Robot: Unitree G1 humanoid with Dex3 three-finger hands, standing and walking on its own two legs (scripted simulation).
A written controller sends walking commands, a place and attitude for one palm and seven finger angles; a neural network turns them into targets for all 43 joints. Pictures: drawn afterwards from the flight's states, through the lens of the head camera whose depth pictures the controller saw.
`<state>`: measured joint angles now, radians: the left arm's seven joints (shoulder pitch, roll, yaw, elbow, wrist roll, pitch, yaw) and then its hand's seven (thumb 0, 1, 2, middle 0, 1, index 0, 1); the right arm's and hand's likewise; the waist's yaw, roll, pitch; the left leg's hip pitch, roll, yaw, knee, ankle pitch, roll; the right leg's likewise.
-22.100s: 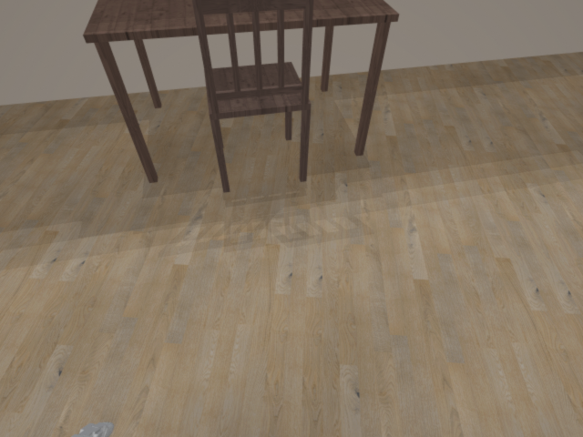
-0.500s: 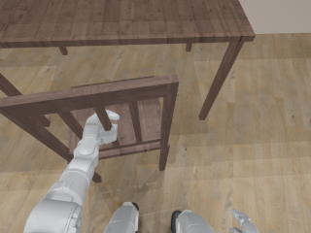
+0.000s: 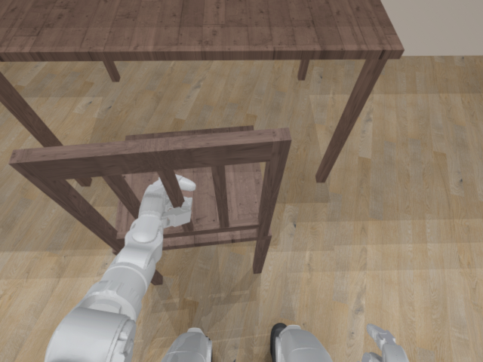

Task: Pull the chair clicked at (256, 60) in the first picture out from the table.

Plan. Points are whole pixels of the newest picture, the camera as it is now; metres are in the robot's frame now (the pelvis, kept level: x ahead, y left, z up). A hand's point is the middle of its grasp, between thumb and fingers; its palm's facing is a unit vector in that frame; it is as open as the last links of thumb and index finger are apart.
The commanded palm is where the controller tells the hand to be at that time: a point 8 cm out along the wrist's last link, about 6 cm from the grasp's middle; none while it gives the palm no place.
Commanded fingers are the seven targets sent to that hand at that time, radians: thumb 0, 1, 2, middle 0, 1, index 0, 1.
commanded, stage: step backward, pulling the chair out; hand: left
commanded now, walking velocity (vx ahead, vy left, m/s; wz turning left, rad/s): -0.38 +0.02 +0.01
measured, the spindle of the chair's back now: (178, 203) +0.40 +0.13 -0.08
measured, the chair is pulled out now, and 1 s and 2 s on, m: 0.29 0.39 0.54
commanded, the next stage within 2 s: none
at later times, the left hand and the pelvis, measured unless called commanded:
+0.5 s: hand (180, 234) +0.33 +0.11 -0.06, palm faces -0.04 -0.98 -0.19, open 5.4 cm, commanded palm +0.32 +0.17 -0.05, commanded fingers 0.00 0.90 0.90 -0.50 -1.45 -0.50 -1.45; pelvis -0.05 +0.00 +0.00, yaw +1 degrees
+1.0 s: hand (176, 259) +0.28 +0.12 -0.06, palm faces -0.05 -0.98 -0.17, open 5.4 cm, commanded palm +0.28 +0.17 -0.05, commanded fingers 0.00 0.90 0.90 -0.50 -1.45 -0.50 -1.45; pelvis -0.09 +0.00 +0.00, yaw +1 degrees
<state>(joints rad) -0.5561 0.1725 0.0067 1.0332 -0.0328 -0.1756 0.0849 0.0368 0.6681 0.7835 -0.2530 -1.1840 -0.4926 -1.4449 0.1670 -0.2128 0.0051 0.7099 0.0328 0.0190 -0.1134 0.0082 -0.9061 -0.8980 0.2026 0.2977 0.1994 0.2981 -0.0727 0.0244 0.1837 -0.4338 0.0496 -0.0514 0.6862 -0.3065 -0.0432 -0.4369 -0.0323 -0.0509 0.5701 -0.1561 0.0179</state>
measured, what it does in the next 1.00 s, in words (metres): steps on the spot: right foot, then left foot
